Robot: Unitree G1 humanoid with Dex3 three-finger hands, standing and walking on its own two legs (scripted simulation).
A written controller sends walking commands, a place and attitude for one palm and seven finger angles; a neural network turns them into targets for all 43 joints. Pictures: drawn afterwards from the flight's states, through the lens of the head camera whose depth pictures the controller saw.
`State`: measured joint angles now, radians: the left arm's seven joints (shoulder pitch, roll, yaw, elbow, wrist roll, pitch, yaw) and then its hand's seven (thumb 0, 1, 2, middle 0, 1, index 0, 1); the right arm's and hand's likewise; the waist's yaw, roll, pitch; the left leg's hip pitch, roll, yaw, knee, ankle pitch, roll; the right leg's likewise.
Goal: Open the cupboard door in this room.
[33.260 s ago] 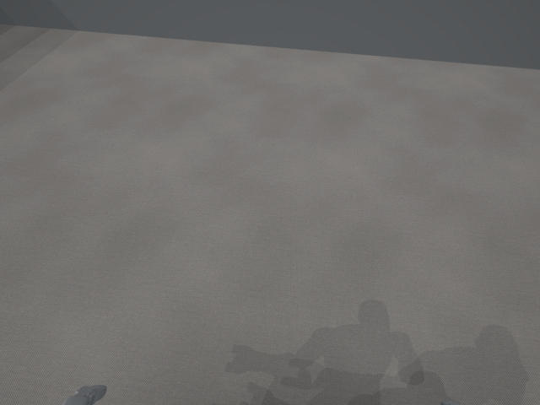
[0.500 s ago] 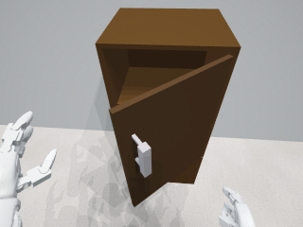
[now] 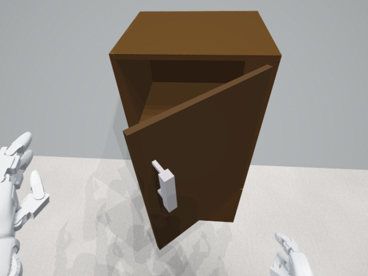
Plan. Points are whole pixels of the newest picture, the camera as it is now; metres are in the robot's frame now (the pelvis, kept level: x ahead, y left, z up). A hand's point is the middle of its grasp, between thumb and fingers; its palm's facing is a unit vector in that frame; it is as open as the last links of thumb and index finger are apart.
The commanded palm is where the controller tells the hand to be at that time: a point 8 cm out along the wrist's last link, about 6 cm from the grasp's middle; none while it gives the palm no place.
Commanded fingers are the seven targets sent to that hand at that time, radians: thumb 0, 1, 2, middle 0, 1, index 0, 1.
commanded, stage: step back with the hand held close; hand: left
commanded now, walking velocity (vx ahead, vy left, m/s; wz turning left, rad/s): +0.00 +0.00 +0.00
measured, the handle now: (163, 185) +0.31 +0.10 +0.03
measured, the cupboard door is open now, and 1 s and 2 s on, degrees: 41 41 41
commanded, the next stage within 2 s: stop stepping back and stand still in 1.18 s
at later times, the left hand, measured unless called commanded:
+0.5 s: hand (35, 208) +0.17 +0.27 +0.15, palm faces +0.35 -0.78 -0.52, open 7.4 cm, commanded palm +0.11 +0.31 +0.17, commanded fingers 0.00 0.90 0.90 -0.20 -0.30 -0.20 -0.30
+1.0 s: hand out of the picture +0.09 +0.29 +0.16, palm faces +0.45 -0.76 -0.47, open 7.4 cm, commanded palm +0.02 +0.33 +0.17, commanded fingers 0.00 0.90 0.90 -0.20 -0.30 -0.20 -0.30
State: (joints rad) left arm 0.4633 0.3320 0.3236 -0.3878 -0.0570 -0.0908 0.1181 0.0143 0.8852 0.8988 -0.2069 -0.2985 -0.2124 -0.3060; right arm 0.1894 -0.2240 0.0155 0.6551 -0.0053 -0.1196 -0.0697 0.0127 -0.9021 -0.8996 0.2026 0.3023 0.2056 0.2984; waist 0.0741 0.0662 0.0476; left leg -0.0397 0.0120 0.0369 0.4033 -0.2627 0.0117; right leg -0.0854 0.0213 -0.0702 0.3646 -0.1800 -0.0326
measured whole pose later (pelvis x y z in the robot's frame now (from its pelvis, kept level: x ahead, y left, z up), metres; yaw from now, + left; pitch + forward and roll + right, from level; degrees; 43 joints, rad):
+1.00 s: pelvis -0.12 +0.03 -0.02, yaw +1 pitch -1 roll -3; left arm 0.52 0.43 0.46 -0.55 -0.01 -0.23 0.17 0.01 0.88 0.90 -0.21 -0.30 -0.22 -0.31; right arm 0.23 -0.18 -0.01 0.60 -0.02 -0.11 -0.08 0.01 -0.90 -0.90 0.20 0.30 0.21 0.30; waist -0.01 0.00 0.05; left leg -0.43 0.00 0.02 0.60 -0.16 0.07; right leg -0.45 0.06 0.03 0.96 -0.41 0.01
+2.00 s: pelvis -0.27 +0.00 -0.01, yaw -3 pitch -1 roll +0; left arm 0.54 0.41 0.41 -0.44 -0.03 -0.20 0.15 0.01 0.89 0.90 -0.21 -0.30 -0.21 -0.31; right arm 0.23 -0.16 0.04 0.64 -0.02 -0.16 -0.07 0.01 -0.90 -0.90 0.20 0.30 0.21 0.30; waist -0.01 -0.01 -0.01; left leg -0.28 0.01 0.02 0.51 -0.22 0.01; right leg -0.23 0.02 -0.01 0.51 -0.28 -0.02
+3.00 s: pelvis -0.27 +0.00 +0.00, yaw -1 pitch -2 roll +0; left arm 0.25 0.18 0.01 1.15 0.01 0.01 0.02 0.00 0.91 0.90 -0.20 -0.30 -0.20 -0.30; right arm 0.24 -0.17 -0.01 1.14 -0.03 0.02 -0.02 0.00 -0.91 -0.90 0.20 0.30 0.20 0.30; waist -0.01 0.03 0.05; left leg -0.22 -0.02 -0.02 0.40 -0.15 0.01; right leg -0.16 0.02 -0.01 0.42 -0.22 -0.03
